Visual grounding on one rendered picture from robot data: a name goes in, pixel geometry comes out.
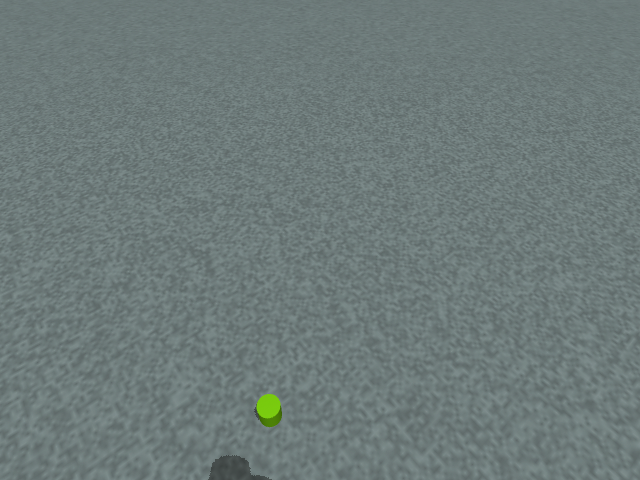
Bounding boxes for tin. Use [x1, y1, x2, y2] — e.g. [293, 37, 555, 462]
[257, 394, 282, 427]

